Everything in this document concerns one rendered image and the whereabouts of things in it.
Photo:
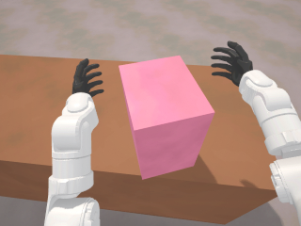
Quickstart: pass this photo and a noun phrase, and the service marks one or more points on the robot right forearm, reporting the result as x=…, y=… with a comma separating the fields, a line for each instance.
x=275, y=113

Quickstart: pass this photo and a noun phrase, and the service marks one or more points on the robot left forearm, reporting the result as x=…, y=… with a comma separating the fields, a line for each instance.
x=71, y=150

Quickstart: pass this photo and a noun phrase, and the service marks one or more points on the robot right hand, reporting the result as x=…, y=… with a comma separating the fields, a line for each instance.
x=238, y=60

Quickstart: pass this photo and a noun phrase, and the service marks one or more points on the right robot upper arm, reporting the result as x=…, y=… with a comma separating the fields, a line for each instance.
x=286, y=178

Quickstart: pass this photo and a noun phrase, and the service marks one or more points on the pedestal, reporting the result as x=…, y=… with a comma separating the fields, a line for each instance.
x=230, y=178

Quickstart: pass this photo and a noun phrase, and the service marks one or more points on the left robot upper arm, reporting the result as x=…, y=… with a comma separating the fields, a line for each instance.
x=83, y=211

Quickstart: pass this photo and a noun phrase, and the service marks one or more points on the carton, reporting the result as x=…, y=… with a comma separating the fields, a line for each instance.
x=168, y=114

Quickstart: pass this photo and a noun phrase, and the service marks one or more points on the robot left hand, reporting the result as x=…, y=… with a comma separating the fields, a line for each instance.
x=80, y=80

